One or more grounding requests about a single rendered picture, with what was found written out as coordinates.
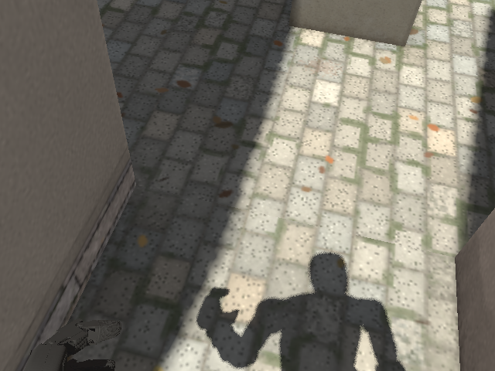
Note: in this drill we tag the left robot hand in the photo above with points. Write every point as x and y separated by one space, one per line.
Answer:
70 339

